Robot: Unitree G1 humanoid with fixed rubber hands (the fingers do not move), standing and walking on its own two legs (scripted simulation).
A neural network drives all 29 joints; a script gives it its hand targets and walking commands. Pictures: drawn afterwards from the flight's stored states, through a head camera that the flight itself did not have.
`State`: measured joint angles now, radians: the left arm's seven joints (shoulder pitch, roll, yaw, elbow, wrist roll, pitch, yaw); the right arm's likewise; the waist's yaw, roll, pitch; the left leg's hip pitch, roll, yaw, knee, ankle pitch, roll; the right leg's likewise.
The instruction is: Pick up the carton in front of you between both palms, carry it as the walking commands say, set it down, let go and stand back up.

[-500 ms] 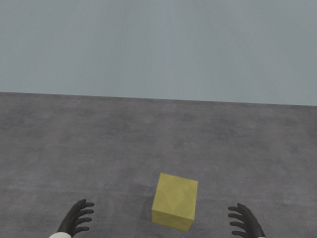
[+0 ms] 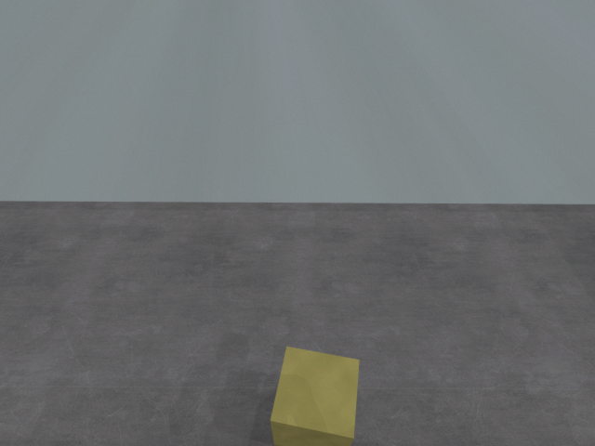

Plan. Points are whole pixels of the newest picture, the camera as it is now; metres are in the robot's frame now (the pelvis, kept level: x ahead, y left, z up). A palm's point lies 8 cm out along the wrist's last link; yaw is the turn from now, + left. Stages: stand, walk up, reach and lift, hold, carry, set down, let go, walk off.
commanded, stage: stand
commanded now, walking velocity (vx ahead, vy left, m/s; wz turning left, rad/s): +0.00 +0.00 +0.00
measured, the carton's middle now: (315, 404) +0.40 -0.05 -0.64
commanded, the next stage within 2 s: none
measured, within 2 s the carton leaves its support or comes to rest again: neither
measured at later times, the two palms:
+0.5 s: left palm out of the picture +0.06 +0.25 -0.12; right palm out of the picture +0.03 -0.26 -0.12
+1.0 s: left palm out of the picture -0.01 +0.24 -0.13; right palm out of the picture -0.06 -0.23 -0.14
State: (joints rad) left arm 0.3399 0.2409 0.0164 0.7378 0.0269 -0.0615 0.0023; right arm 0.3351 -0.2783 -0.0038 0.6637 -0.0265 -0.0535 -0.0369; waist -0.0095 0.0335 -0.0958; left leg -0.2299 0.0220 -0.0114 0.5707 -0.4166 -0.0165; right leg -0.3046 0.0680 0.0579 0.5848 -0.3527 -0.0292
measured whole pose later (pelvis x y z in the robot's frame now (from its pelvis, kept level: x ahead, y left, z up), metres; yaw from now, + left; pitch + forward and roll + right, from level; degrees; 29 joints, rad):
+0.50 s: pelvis +0.01 +0.00 +0.00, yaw -2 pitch +3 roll +0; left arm 0.35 0.24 0.00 0.82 0.02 -0.01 0.03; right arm 0.38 -0.27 0.01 0.79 -0.02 0.00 -0.06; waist -0.01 0.02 -0.06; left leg -0.18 0.02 0.03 0.56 -0.43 -0.02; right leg -0.28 0.07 0.08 0.63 -0.38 -0.03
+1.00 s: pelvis -0.01 +0.00 +0.00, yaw -3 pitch +0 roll +0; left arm 0.36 0.19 -0.02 1.02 0.01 0.01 0.04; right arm 0.40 -0.22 0.04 1.02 -0.02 0.01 -0.05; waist -0.01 0.02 -0.01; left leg -0.11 0.02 0.05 0.50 -0.38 -0.01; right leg -0.23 0.06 0.10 0.56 -0.32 -0.02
